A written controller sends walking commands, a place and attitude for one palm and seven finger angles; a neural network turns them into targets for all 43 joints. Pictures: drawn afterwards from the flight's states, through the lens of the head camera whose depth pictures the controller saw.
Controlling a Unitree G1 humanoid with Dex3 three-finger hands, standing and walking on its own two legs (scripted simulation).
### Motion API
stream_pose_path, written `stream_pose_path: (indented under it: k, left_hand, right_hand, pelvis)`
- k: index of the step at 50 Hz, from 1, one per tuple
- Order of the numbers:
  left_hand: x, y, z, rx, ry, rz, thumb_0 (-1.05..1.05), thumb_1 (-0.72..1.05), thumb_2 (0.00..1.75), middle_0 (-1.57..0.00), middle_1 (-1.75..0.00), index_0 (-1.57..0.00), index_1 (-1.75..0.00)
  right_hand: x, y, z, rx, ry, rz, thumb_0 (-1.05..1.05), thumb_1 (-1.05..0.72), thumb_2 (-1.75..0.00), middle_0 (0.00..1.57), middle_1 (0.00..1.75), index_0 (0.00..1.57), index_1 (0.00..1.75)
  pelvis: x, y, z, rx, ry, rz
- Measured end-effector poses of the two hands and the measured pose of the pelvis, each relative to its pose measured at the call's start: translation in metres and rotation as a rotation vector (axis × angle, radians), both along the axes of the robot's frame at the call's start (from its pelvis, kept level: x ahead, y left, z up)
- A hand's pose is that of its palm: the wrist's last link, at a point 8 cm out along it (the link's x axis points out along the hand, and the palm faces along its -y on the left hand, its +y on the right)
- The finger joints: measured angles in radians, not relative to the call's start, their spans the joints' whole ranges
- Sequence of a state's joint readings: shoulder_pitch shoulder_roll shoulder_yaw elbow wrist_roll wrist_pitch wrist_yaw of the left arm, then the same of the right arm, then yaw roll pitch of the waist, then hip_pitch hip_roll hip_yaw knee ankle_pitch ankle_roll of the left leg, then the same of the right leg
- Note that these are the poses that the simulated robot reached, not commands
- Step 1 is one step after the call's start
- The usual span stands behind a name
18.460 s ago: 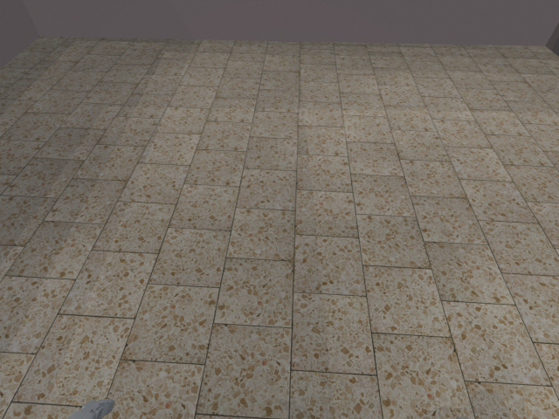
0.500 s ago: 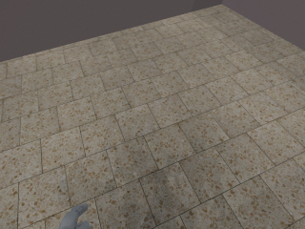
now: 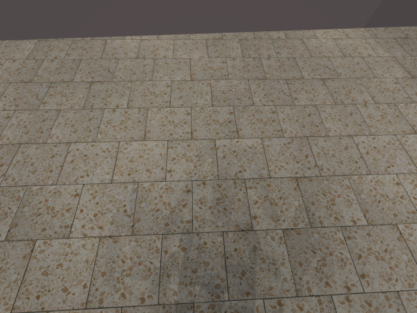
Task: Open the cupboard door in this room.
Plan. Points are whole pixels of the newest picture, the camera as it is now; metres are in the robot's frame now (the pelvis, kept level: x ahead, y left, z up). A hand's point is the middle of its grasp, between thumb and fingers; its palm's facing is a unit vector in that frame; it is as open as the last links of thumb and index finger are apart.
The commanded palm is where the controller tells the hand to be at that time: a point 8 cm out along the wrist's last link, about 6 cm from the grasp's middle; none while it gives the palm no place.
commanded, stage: turn or walk to find it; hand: left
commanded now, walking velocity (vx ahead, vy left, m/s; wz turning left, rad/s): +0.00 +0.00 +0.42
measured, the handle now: out of the picture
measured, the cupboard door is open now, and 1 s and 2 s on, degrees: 0 0 0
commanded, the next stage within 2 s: none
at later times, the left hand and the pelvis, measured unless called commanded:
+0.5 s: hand out of the picture +0.08 +0.21 -0.14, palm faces +0.19 -0.95 -0.26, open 7.4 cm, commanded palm none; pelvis -0.01 -0.01 +0.01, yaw +11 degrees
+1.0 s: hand out of the picture -0.10 +0.15 -0.15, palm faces +0.47 -0.84 -0.25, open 7.3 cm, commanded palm none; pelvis -0.04 -0.03 +0.01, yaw +26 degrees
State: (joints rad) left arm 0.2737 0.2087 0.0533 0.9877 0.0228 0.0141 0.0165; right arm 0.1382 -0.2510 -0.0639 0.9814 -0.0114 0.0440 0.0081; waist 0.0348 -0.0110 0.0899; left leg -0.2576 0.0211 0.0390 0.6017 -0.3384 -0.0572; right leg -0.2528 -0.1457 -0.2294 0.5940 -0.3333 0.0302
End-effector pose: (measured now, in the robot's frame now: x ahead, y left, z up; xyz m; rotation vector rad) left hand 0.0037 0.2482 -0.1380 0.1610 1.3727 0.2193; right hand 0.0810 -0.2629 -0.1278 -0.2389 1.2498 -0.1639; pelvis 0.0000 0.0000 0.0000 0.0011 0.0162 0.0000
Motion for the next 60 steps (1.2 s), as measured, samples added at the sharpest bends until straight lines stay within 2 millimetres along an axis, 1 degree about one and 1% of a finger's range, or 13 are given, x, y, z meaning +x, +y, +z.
stream_pose_path:
  k: [3, 6, 10, 14, 20, 25, 28, 37, 44, 49, 55, 57, 60]
  left_hand:
    - [-0.019, 0.022, -0.01, 0.001, 0.051, 0.045, 0.0, 0.91, 0.9, -0.2, -0.3, -0.2, -0.3]
    - [-0.023, 0.034, -0.005, 0.003, 0.065, 0.069, 0.01, 0.91, 0.9, -0.2, -0.3, -0.2, -0.3]
    - [-0.01, 0.044, 0.003, 0.002, -0.004, 0.086, 0.01, 0.91, 0.9, -0.2, -0.3, -0.2, -0.3]
    - [0.01, 0.046, 0.01, 0.012, -0.083, 0.087, 0.01, 0.91, 0.9, -0.2, -0.3, -0.2, -0.3]
    - [0.04, 0.033, 0.02, 0.031, -0.173, 0.076, 0.0, 0.91, 0.9, -0.2, -0.3, -0.2, -0.3]
    - [0.058, 0.008, 0.029, 0.054, -0.24, 0.067, 0.0, 0.91, 0.9, -0.2, -0.3, -0.2, -0.3]
    - [0.057, -0.01, 0.032, 0.079, -0.272, 0.07, 0.0, 0.91, 0.9, -0.2, -0.3, -0.2, -0.3]
    - [-0.005, -0.046, 0.044, 0.085, -0.207, 0.201, 0.0, 0.91, 0.9, -0.2, -0.3, -0.2, -0.3]
    - [-0.066, -0.058, 0.033, 0.063, -0.131, 0.332, 0.0, 0.91, 0.9, -0.2, -0.3, -0.2, -0.3]
    - [-0.118, -0.057, 0.02, 0.034, -0.064, 0.418, 0.0, 0.91, 0.9, -0.2, -0.3, -0.2, -0.3]
    - [-0.181, -0.042, -0.01, -0.011, 0.002, 0.52, 0.0, 0.91, 0.9, -0.2, -0.3, -0.2, -0.3]
    - [-0.195, -0.036, -0.014, -0.021, 0.03, 0.541, 0.0, 0.91, 0.9, -0.2, -0.3, -0.2, -0.3]
    - [-0.203, -0.027, -0.01, -0.031, 0.039, 0.559, 0.01, 0.91, 0.9, -0.2, -0.3, -0.2, -0.3]
  right_hand:
    - [0.027, 0.021, 0.01, -0.012, -0.071, 0.056, 0.01, -0.91, -0.9, 0.2, 0.3, 0.19, 0.3]
    - [0.041, 0.037, 0.022, -0.018, -0.111, 0.09, 0.0, -0.91, -0.9, 0.2, 0.3, 0.19, 0.3]
    - [0.044, 0.052, 0.028, -0.01, -0.114, 0.123, 0.0, -0.91, -0.9, 0.2, 0.3, 0.2, 0.3]
    - [0.035, 0.058, 0.025, 0.012, -0.095, 0.133, 0.0, -0.9, -0.9, 0.2, 0.3, 0.2, 0.3]
    - [0.007, 0.048, 0.01, 0.045, -0.023, 0.118, 0.0, -0.9, -0.9, 0.2, 0.3, 0.2, 0.3]
    - [-0.018, 0.023, -0.01, 0.07, 0.059, 0.105, 0.0, -0.9, -0.9, 0.2, 0.3, 0.2, 0.3]
    - [-0.026, 0.004, -0.024, 0.086, 0.096, 0.105, 0.01, -0.9, -0.9, 0.2, 0.3, 0.2, 0.3]
    - [-0.017, -0.026, -0.021, 0.083, 0.148, 0.187, 0.01, -0.91, -0.9, 0.2, 0.3, 0.19, 0.3]
    - [0.005, -0.02, -0.013, 0.048, 0.156, 0.29, 0.01, -0.91, -0.9, 0.2, 0.3, 0.19, 0.3]
    - [0.035, 0.01, -0.006, 0.029, 0.098, 0.39, 0.01, -0.91, -0.9, 0.2, 0.3, 0.19, 0.3]
    - [0.069, 0.069, 0.004, 0.013, -0.053, 0.515, 0.01, -0.91, -0.9, 0.2, 0.3, 0.19, 0.3]
    - [0.072, 0.087, 0.011, 0.017, -0.089, 0.544, 0.0, -0.91, -0.9, 0.2, 0.3, 0.19, 0.3]
    - [0.069, 0.105, 0.023, 0.016, -0.113, 0.571, 0.0, -0.91, -0.9, 0.2, 0.3, 0.19, 0.3]
  pelvis:
    - [-0.001, 0.012, -0.002, 0.004, -0.01, 0.014]
    - [0.0, 0.019, 0.005, -0.02, -0.017, 0.037]
    - [-0.001, 0.025, 0.013, -0.033, -0.024, 0.071]
    - [-0.003, 0.024, 0.015, -0.025, -0.029, 0.099]
    - [-0.006, 0.012, 0.012, -0.009, -0.027, 0.145]
    - [-0.008, -0.009, 0.006, 0.011, -0.016, 0.188]
    - [-0.009, -0.024, 0.0, 0.016, -0.018, 0.217]
    - [-0.014, -0.046, 0.012, 0.047, -0.03, 0.324]
    - [-0.021, -0.047, 0.013, 0.042, -0.02, 0.393]
    - [-0.033, -0.038, 0.01, 0.027, -0.015, 0.442]
    - [-0.054, -0.014, -0.004, -0.006, -0.019, 0.501]
    - [-0.059, -0.008, -0.003, 0.0, -0.025, 0.504]
    - [-0.064, 0.0, 0.005, -0.021, -0.032, 0.525]
